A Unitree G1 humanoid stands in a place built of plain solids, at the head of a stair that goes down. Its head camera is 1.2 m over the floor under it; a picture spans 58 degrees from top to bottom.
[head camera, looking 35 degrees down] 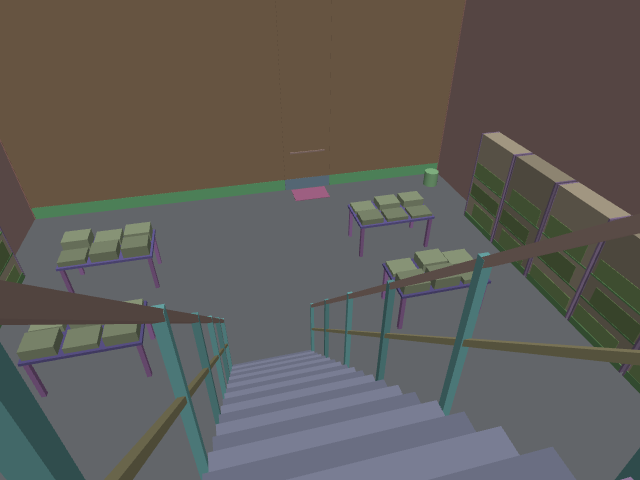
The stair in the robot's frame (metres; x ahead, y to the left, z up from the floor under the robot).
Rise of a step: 0.21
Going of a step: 0.22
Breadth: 1.22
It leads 14 degrees to the left of straight ahead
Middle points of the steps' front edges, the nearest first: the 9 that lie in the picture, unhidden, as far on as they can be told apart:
0.87 -0.15 -0.43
1.07 -0.09 -0.64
1.28 -0.04 -0.86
1.49 0.01 -1.07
1.70 0.06 -1.29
1.91 0.11 -1.50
2.12 0.16 -1.72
2.33 0.22 -1.93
2.53 0.27 -2.15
